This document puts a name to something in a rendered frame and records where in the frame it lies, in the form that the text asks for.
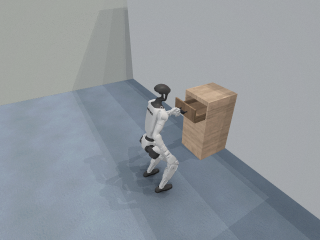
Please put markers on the cabinet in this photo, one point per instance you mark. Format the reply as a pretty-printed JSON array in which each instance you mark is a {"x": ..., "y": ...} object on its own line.
[{"x": 209, "y": 136}]

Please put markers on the right robot shin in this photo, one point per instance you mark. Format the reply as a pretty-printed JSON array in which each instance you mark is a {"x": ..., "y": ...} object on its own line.
[{"x": 167, "y": 175}]

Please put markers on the robot right upper arm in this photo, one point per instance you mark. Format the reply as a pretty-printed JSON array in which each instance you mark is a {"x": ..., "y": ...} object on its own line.
[{"x": 162, "y": 117}]

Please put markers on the right robot thigh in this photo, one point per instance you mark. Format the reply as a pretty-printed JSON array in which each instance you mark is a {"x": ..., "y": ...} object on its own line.
[{"x": 154, "y": 153}]

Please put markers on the robot right hand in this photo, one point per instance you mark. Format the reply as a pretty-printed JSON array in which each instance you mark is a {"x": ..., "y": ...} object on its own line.
[{"x": 171, "y": 160}]

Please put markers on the handle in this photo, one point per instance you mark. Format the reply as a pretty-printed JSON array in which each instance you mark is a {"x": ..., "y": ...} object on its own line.
[{"x": 181, "y": 111}]

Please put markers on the robot left hand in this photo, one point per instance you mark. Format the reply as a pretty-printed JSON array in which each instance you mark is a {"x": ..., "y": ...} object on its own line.
[{"x": 175, "y": 111}]

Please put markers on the drawer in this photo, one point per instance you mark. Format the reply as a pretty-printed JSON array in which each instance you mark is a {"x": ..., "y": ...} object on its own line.
[{"x": 196, "y": 111}]

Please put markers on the robot right forearm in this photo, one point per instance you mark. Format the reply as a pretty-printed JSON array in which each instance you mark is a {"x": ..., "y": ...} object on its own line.
[{"x": 160, "y": 144}]

